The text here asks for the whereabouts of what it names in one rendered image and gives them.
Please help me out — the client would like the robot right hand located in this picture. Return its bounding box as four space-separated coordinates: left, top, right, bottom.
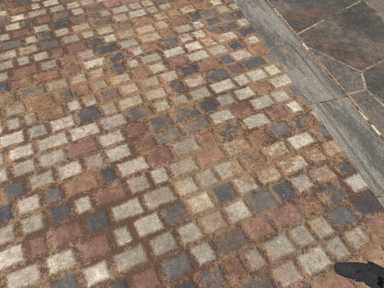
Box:
334 262 384 288

